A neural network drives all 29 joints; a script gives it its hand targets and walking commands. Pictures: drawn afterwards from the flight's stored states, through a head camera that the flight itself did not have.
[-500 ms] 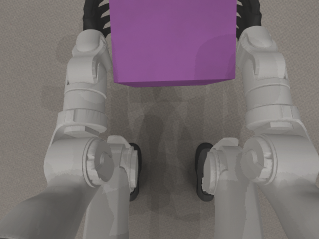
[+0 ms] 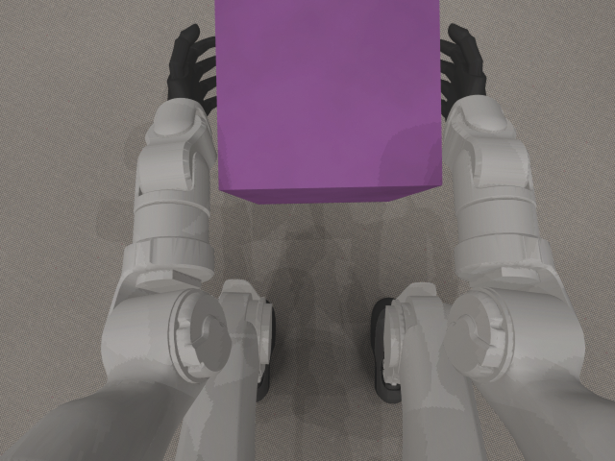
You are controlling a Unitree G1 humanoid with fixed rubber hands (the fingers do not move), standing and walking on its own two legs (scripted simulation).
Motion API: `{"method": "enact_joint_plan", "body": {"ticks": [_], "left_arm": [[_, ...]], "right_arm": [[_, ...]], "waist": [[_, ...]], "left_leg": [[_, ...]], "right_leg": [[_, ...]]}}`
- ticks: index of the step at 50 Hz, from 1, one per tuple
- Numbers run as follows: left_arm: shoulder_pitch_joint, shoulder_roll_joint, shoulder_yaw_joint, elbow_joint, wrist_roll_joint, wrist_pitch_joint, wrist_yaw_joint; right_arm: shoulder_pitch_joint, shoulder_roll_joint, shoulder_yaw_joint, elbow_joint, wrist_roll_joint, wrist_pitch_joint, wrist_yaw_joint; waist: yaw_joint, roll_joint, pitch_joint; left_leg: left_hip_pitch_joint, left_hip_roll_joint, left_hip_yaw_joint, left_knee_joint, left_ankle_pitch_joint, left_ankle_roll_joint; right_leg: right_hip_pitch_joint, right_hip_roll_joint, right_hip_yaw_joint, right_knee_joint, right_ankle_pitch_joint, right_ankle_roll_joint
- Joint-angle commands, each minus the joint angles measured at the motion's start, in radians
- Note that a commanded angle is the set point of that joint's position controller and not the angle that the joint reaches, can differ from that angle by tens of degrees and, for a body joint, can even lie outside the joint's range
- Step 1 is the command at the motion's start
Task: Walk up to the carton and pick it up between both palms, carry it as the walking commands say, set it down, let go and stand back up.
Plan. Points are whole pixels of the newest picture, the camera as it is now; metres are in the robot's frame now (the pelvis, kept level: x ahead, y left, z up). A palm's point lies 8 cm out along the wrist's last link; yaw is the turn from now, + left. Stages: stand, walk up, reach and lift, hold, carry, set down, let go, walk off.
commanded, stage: reach and lift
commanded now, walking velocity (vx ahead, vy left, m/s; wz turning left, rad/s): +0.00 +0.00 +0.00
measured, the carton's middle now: (324, 118) +0.52 +0.01 -0.15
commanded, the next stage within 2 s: none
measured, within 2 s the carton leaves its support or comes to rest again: neither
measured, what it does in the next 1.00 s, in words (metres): rises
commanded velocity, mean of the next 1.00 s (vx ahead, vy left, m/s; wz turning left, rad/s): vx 0.00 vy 0.00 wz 0.00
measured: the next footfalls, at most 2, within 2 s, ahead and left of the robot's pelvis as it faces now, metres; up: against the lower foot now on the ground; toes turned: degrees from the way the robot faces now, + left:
none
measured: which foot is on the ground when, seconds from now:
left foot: down 0.00-1.00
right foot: down 0.00-1.00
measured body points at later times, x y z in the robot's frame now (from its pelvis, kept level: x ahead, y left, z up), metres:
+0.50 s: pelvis +0.01 +0.00 +0.05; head +0.27 +0.00 +0.42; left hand +0.51 +0.16 -0.01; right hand +0.51 -0.14 -0.02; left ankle +0.11 +0.14 -0.43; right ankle +0.11 -0.14 -0.43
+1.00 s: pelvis +0.02 +0.00 +0.11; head +0.24 +0.00 +0.51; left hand +0.49 +0.16 +0.06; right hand +0.49 -0.14 +0.06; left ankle +0.11 +0.14 -0.43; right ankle +0.11 -0.14 -0.43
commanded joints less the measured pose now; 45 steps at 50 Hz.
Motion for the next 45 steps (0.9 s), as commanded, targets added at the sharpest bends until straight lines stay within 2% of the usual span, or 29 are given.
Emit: {"method": "enact_joint_plan", "body": {"ticks": [1, 12, 28, 45], "left_arm": [[-0.656, -1.003, -0.532, 0.029, -0.168, 0.002, -0.293], [-0.602, -1.045, -0.568, 0.008, -0.181, 0.016, -0.301], [-0.513, -1.088, -0.547, 0.034, -0.154, 0.027, -0.302], [-0.409, -1.129, -0.578, 0.015, -0.154, 0.026, -0.308]], "right_arm": [[-0.696, 1.018, 0.491, -0.047, 0.174, -0.034, 0.266], [-0.634, 1.056, 0.513, -0.064, 0.178, -0.022, 0.271], [-0.551, 1.077, 0.489, -0.043, 0.153, -0.015, 0.286], [-0.439, 1.127, 0.512, -0.059, 0.141, -0.015, 0.292]], "waist": [[0.007, -0.037, -1.174], [0.001, -0.026, -1.197], [-0.003, -0.013, -1.114], [-0.003, -0.016, -1.076]], "left_leg": [[0.587, -0.15, 0.168, -0.177, 0.225, 0.026], [0.676, -0.154, 0.159, -0.242, 0.269, 0.022], [0.772, -0.159, 0.143, -0.363, 0.224, 0.018], [0.901, -0.162, 0.129, -0.486, 0.243, 0.014]], "right_leg": [[0.707, 0.152, -0.15, -0.167, 0.215, -0.021], [0.778, 0.156, -0.146, -0.233, 0.25, -0.018], [0.833, 0.157, -0.14, -0.346, 0.199, -0.02], [0.984, 0.16, -0.124, -0.467, 0.225, -0.016]]}}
